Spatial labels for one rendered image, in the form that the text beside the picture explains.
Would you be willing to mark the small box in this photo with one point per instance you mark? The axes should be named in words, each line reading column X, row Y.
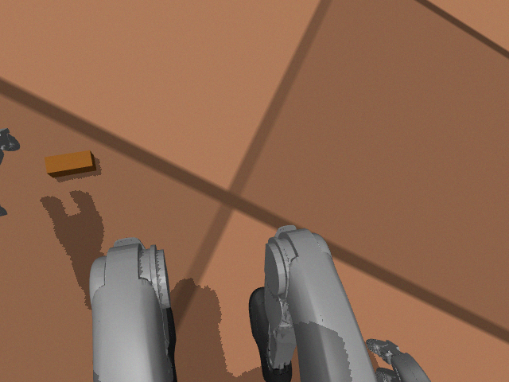
column 68, row 164

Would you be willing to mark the right robot foot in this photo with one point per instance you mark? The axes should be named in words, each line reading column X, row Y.
column 259, row 328

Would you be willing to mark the right robot hand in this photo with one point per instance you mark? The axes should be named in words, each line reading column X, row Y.
column 406, row 368

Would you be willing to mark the left robot hand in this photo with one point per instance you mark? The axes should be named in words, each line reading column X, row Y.
column 8, row 143

